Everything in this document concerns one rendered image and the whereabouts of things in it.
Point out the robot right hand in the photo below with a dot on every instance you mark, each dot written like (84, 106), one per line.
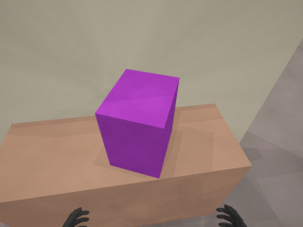
(234, 217)

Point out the robot left hand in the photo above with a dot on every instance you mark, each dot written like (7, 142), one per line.
(72, 220)

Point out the pedestal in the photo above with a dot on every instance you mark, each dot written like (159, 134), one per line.
(50, 168)

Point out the carton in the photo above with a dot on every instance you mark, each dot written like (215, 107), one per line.
(135, 121)

